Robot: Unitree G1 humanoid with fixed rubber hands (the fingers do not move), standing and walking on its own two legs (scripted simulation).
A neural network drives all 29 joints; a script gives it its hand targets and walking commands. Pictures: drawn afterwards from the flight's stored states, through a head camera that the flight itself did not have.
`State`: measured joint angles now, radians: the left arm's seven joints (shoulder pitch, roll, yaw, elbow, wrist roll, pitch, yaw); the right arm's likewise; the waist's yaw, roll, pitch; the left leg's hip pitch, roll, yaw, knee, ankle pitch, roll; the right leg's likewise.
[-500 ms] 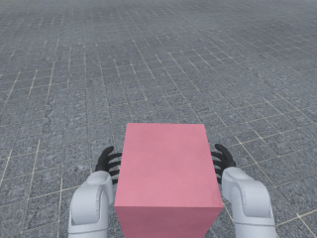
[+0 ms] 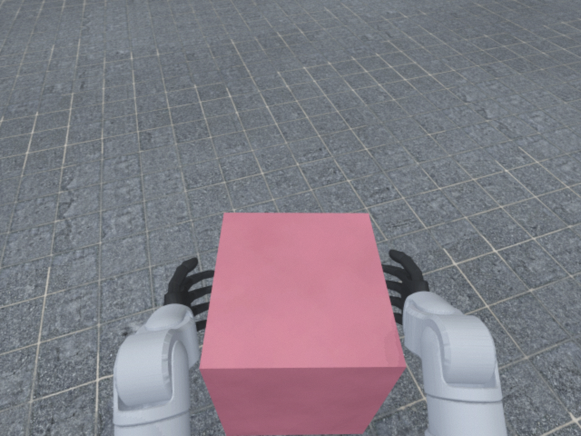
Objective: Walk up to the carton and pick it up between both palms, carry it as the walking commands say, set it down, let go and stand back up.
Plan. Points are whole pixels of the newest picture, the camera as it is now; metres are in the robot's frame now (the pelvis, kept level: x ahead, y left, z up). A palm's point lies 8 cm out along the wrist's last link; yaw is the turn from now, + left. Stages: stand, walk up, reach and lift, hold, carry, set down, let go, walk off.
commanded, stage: carry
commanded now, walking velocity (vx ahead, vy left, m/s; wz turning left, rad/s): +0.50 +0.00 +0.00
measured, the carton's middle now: (295, 327) +0.28 +0.01 -0.01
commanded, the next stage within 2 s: none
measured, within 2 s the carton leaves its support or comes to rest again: neither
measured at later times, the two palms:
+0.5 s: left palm (196, 154) +0.59 +0.18 +0.05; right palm (349, 140) +0.61 -0.11 +0.06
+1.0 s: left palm (219, 63) +0.95 +0.17 +0.06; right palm (333, 54) +0.97 -0.12 +0.06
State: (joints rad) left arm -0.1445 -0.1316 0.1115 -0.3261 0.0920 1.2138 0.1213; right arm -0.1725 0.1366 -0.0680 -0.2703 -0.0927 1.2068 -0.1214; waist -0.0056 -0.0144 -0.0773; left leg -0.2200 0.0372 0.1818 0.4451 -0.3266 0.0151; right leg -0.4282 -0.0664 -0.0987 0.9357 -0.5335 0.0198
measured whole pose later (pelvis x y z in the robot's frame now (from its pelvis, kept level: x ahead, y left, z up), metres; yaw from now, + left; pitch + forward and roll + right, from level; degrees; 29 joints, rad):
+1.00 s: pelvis +0.68 +0.00 +0.00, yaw +5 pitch +5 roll +0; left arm -0.18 -0.14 0.07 -0.34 0.10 1.19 0.13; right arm -0.19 0.14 -0.13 -0.34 -0.07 1.21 -0.12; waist 0.01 -0.01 0.04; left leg -0.47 0.03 0.08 0.90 -0.44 0.02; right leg -0.28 -0.05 -0.23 0.43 -0.24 -0.04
